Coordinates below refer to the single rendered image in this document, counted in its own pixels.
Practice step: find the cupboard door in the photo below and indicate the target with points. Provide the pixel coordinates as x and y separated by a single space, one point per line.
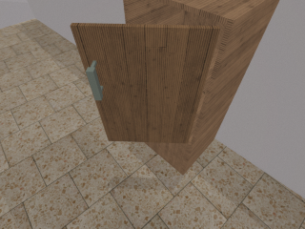
152 75

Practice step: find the handle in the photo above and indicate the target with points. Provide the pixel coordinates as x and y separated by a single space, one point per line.
94 82

